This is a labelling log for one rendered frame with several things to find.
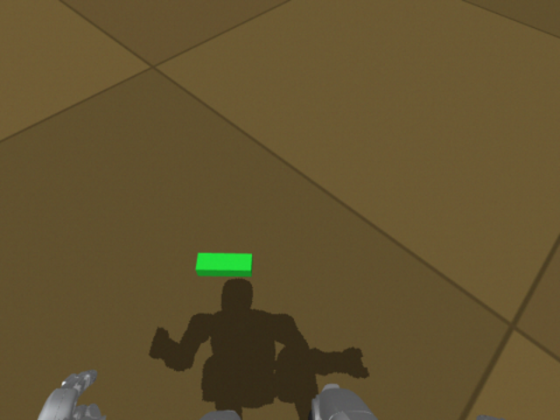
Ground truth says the carton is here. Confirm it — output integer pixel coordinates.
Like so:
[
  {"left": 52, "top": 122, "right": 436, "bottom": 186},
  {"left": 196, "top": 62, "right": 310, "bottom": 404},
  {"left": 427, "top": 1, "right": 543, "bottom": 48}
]
[{"left": 196, "top": 253, "right": 253, "bottom": 277}]

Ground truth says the left robot hand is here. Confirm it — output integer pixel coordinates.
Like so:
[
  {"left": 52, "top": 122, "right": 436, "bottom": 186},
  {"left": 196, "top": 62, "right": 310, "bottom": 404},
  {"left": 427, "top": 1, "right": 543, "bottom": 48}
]
[{"left": 38, "top": 370, "right": 106, "bottom": 420}]

